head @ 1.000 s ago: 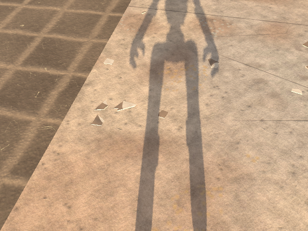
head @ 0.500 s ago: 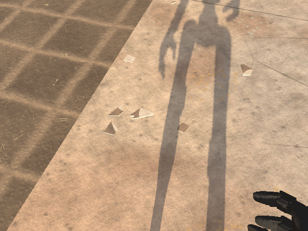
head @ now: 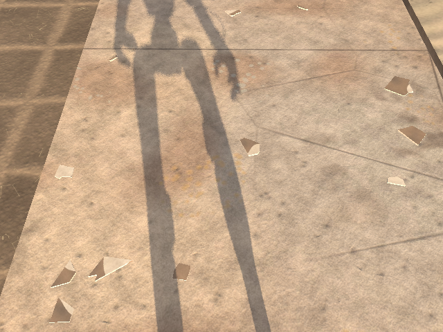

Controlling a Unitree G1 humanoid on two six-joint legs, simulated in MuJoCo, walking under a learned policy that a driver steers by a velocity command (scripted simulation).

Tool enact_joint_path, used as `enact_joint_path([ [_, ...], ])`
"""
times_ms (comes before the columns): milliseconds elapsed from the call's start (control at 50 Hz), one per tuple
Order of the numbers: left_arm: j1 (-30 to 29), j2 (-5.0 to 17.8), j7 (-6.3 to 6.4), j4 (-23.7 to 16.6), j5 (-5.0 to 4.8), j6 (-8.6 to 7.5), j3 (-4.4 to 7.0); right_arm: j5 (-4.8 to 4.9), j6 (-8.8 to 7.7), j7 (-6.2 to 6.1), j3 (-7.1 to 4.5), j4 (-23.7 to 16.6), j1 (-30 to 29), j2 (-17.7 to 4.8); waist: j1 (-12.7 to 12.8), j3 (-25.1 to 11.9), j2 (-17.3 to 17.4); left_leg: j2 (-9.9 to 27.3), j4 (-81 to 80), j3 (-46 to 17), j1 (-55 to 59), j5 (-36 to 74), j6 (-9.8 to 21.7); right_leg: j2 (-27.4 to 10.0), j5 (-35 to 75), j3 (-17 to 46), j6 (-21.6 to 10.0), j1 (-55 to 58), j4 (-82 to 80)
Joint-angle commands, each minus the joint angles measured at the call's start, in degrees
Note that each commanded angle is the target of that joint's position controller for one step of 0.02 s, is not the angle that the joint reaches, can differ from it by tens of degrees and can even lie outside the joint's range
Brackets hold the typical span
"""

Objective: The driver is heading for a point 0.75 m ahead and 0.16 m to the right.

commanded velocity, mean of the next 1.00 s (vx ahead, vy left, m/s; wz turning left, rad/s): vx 0.49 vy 0.00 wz -0.45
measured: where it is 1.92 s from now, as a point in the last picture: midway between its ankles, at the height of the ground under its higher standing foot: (279, 257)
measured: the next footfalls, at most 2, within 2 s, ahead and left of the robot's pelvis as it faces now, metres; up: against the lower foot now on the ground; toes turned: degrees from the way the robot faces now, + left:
right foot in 0.08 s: +0.23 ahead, -0.11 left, +0.00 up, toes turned -6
left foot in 0.58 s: +0.55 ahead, +0.02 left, +0.00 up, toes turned -24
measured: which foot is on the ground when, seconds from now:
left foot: down 0.00-0.10, up 0.12-0.56, down 0.58-1.00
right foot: up 0.00-0.06, down 0.08-0.60, up 0.62-1.00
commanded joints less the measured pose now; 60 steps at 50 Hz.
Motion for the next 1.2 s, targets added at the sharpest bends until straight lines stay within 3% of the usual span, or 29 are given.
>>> enact_joint_path([
  [20,-5.42,4.81,-1.28,-7.19,-0.16,-0.72,1.24,0.62,1.27,-0.77,-2.59,-2.28,0.23,-10.87,1.16,1.6,4.85,19.21,4.06,-2.7,2.51,40.45,7.01,2.36,-6.74,-3.36,-2.47,-0.69,-1.83],
  [40,-2.99,6.08,-1.4,-7.25,-0.15,-0.48,1.93,0.61,1.79,-1.08,-2.85,-2.72,-0.53,-11.75,2.93,-0.81,6.2,19.15,9.06,-1.88,3.15,50.42,6.25,4.49,-9.98,-5.21,-3.65,3.59,-1.38],
  [80,12.53,11.24,-0.71,-4.0,-0.44,-0.06,5.11,0.53,2.77,-1.8,-2.6,-3.82,-2.04,-11.64,11.45,-9.39,5.52,16.07,30.68,0.54,-3.92,55.2,3.29,9.09,-8.84,-5.93,-7.42,25.26,-5.05],
  [100,20.21,16.94,0.69,-2.75,-0.54,0.68,6.94,-1.05,2.1,-1.84,-1.22,-5.33,0.19,-8.27,12.85,-15.55,-3.97,12.63,49.46,0.99,-19.19,31.26,0.78,-1.15,-6.69,10.31,-11.4,42.84,-5.14],
  [120,16.81,19.62,0.55,-4.74,-0.57,0.2,6.99,-1.11,0.01,-0.63,0.85,-7.97,3.93,-1.9,6.7,-22.57,-14.57,-0.77,68.73,-8.39,-43.0,-15.05,-2.37,-13.51,-18.18,44.59,-23.58,60.0,-14.93],
  [140,17.65,14.36,0.23,-5.38,-0.01,-0.27,5.55,0.83,-2.33,0.43,-0.34,-8.46,-2.31,-8.1,11.02,-23.29,-6.22,2.33,71.06,-18.54,-49.31,-14.06,-0.54,-13.3,-20.97,45.25,-21.26,60.62,-19.72],
  [160,15.76,11.74,0.33,-5.41,0.44,-0.78,4.85,2.46,-3.4,0.86,-0.54,-10.1,-6.64,-9.01,10.66,-15.18,-3.51,4.71,68.65,-17.74,-51.76,-9.49,0.88,-11.29,-17.54,36.1,-18.67,54.24,-19.74],
  [180,12.09,10.57,0.27,-5.84,0.38,-1.16,4.48,1.71,-3.75,0.49,-0.31,-10.04,-7.27,-8.03,7.59,-9.29,2.81,7.35,62.75,-17.34,-49.57,-5.21,0.97,-8.65,-10.26,29.07,-16.77,44.75,-19.98],
  [220,7.2,8.07,0.71,-7.68,1.13,-1.29,3.62,-0.21,-2.71,0.1,-1.01,-9.39,-6.24,-8.67,3.99,-5.93,1.52,9.89,55.85,-17.35,-42.27,-1.47,-0.12,-5.21,0.11,22.07,-15.49,33.83,-21.79],
  [280,7.83,9.49,1.53,-7.86,0.54,-1.49,4.1,-1.15,-1.01,-0.03,-0.82,-9.99,-5.84,-6.77,2.8,-4.51,1.22,9.51,48.91,-15.77,-40.39,1.99,-3.19,-3.35,7.05,17.63,-16.04,27.71,-23.9],
  [400,12.48,11.15,3.14,-6.53,-0.04,-0.48,4.71,-0.66,-1.15,0.35,0.33,-13.74,-18.04,-4.13,7.23,-2.06,-1.9,4.88,24.43,-14.29,-36.32,21.79,-5.18,1.51,-0.82,13.13,-11.07,23.41,-22.86],
  [500,15.29,10.49,3.53,-5.2,-0.4,0.31,4.76,0.16,-2.36,1.4,-0.63,-15.3,-20.73,-6.93,7.53,-1.98,-3.56,3.47,16.93,-16.8,-34.14,19.03,-2.89,-1.77,-5.14,20.84,-9.6,30.23,-16.88],
  [560,13.19,9.32,3.59,-5.87,-0.1,0.86,4.48,-0.02,-3.25,1.11,-2.16,-13.24,-12.0,-9.28,2.54,-5.07,-5.38,3.12,13.3,-15.23,-22.24,14.94,0.53,-0.12,0.98,22.27,-7.26,30.76,-8.66],
  [580,12.57,6.49,3.3,-6.88,0.42,0.72,3.36,-1.01,-3.52,0.7,-2.98,-12.4,-4.54,-11.54,-1.04,-12.13,-2.73,9.33,15.01,-20.21,-8.54,14.06,3.76,3.0,-1.45,19.16,-5.3,25.86,3.43],
  [600,18.59,2.65,3.36,-8.09,0.28,0.34,2.21,-1.88,-3.1,0.28,-4.1,-11.66,2.92,-16.1,-0.26,-20.88,9.79,22.33,14.14,-40.1,12.39,8.25,11.0,10.88,-20.93,11.72,-1.03,8.8,22.71],
  [620,22.68,4.57,3.4,-8.36,-1.05,-0.16,1.92,-0.54,-2.48,0.98,-4.06,-9.7,5.01,-15.04,1.03,-22.6,21.43,28.35,7.91,-59.85,17.03,-6.33,15.87,10.57,-36.86,10.08,0.34,-4.36,34.33],
  [640,19.06,9.48,3.43,-6.95,-1.4,-0.03,3.04,0.19,-2.2,0.97,-2.74,-10.66,2.18,-9.61,-0.32,-14.21,12.96,25.78,5.79,-54.09,10.3,-13.51,13.54,7.2,-32.04,11.32,0.9,-7.87,38.58],
  [660,13.82,10.43,3.39,-7.56,-0.68,0.19,3.29,-0.1,-1.66,0.86,-2.01,-10.84,-0.35,-7.3,-0.64,-8.2,8.11,22.89,5.43,-44.55,2.57,-9.91,11.13,5.26,-27.27,8.9,1.05,-7.29,38.2],
  [700,9.35,8.62,3.09,-8.82,0.36,0.05,3.32,-0.97,-1.35,0.97,-1.04,-10.17,-3.61,-5.29,1.57,-1.96,6.4,18.19,2.71,-34.06,-9.09,2.1,10.23,2.42,-22.32,7.84,0.81,-3.87,32.5],
  [780,8.52,4.34,2.38,-9.6,0.45,-0.13,2.02,-0.24,-2.06,0.82,-1.49,-8.16,-2.83,-6.89,3.39,-1.7,7.8,16.65,-1.1,-25.68,-13.17,14.42,12.04,0.56,-19.45,4.84,1.22,-1.09,22.21],
  [880,0.21,2.72,1.43,-11.29,0.53,-1.35,0.74,0.73,-1.19,0.54,-2.02,-6.42,-1.17,-9.68,0.94,-1.05,6.37,14.44,-2.31,-17.37,-13.68,20.2,10.61,0.68,-4.81,1.13,1.82,2.95,4.57],
  [980,-5.2,3.99,0.42,-13.33,0.53,-1.88,1.36,1.18,0.7,0.44,-1.77,-3.5,3.06,-10.7,-0.04,-1.18,7.72,15.54,4.11,-15.87,-7.96,32.8,7.75,4.14,-2.52,-0.31,0.27,7.9,-5.32],
  [1040,5.69,7.82,0.79,-9.8,1.85,-1.91,3.35,1.22,1.13,-0.08,-1.3,-3.52,1.54,-10.06,6.57,-8.01,6.55,11.66,18.47,-13.05,-10.07,41.15,3.53,6.25,6.41,-1.6,-3.3,26.61,-12.19],
  [1060,12.28,11.91,1.56,-8.9,2.93,-1.64,4.24,-0.43,0.66,-0.22,-0.11,-5.04,1.56,-7.24,8.69,-14.99,1.11,8.34,31.15,-10.77,-18.72,26.15,0.56,-3.02,28.52,6.8,-6.54,40.95,-7.99],
  [1080,12.86,13.52,1.91,-9.18,3.51,-0.77,3.83,-1.44,0.41,0.45,2.06,-4.3,11.03,-1.74,5.16,-23.5,-12.82,2.02,51.12,-11.24,-35.25,-18.89,-3.39,-18.85,44.63,24.57,-17.46,57.73,-5.62],
  [1100,14.77,10.33,1.41,-8.55,2.3,-0.01,3.37,0.03,0.72,0.61,0.99,-2.3,11.72,-6.68,7.46,-28.33,-9.3,3.2,57.18,-18.04,-36.48,-23.31,-3.49,-18.29,35.03,28.05,-18.58,55.57,-8.19],
  [1120,11.25,8.79,1.16,-8.5,1.6,0.2,2.82,1.22,1.23,0.52,0.15,-3.65,5.96,-9.34,7.44,-20.26,-6.06,5.17,58.81,-16.94,-40.08,-20.8,-3.68,-14.6,29.91,22.17,-16.26,49.43,-10.36],
  [1140,6.87,6.88,1.15,-8.37,1.36,0.09,2.14,0.98,1.87,-0.05,0.34,-4.39,2.24,-8.24,6.06,-14.96,-2.92,7.02,56.23,-15.99,-40.64,-17.03,-4.0,-11.76,26.21,18.2,-14.21,42.63,-12.17],
  [1200,-0.72,5.67,0.84,-7.61,2.64,-0.22,1.82,-0.11,4.62,-1.29,0.55,-3.41,3.29,-5.42,0.91,-9.45,-4.02,8.68,45.12,-14.86,-27.59,-9.83,-5.46,-7.24,19.2,10.34,-12.05,23.26,-18.09],
])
